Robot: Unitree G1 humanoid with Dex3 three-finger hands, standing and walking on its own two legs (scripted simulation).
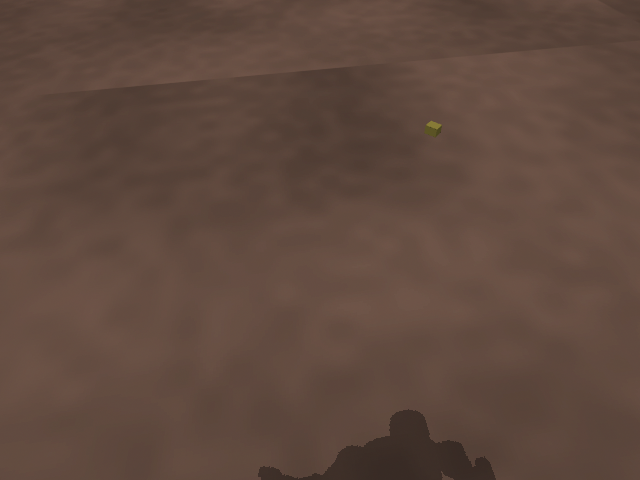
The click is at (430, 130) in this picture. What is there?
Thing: small box
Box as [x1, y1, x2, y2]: [424, 121, 441, 136]
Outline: 430,121 426,124 424,132 435,136 439,133 441,125
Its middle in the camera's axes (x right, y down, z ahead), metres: +0.63 -0.62 +2.17
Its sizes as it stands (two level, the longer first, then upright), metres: 0.070 0.056 0.051
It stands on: the floor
